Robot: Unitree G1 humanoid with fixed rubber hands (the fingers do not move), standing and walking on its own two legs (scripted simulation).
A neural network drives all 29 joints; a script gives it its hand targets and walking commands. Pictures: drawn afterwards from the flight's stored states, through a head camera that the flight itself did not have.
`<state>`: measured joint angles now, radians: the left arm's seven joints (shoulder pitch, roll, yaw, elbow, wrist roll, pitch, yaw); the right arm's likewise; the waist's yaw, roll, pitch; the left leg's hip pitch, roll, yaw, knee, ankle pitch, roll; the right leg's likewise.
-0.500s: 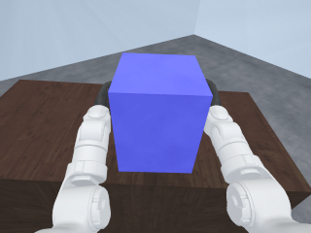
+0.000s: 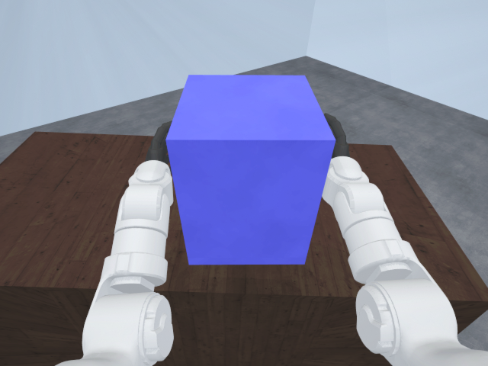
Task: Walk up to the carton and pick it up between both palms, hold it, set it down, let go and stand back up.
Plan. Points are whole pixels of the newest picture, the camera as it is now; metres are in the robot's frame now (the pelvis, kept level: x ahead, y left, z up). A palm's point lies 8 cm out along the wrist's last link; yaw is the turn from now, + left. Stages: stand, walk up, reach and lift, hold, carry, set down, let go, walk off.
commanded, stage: hold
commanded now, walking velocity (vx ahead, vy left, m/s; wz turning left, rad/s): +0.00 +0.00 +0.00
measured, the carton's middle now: (246, 170) +0.41 +0.03 +0.17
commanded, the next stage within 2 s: none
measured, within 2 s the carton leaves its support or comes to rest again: neither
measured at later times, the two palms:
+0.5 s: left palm (145, 160) +0.37 +0.19 +0.21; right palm (335, 154) +0.39 -0.10 +0.22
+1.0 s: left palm (155, 158) +0.37 +0.17 +0.21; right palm (344, 161) +0.38 -0.12 +0.21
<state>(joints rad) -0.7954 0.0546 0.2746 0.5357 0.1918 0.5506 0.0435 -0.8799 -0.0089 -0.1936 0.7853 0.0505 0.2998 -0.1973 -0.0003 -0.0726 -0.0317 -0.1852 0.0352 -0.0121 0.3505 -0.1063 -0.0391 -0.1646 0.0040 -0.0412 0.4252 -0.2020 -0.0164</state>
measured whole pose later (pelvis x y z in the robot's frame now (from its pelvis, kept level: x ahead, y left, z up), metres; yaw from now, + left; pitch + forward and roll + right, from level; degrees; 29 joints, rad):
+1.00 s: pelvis +0.00 +0.00 +0.00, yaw +0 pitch -5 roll +0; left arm -0.76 0.05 0.21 0.37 0.19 0.69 0.05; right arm -0.81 -0.01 -0.19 0.60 0.10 0.42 -0.20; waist 0.00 -0.03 -0.05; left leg -0.18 0.04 -0.01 0.37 -0.11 -0.04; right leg -0.15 0.00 -0.04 0.42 -0.20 -0.02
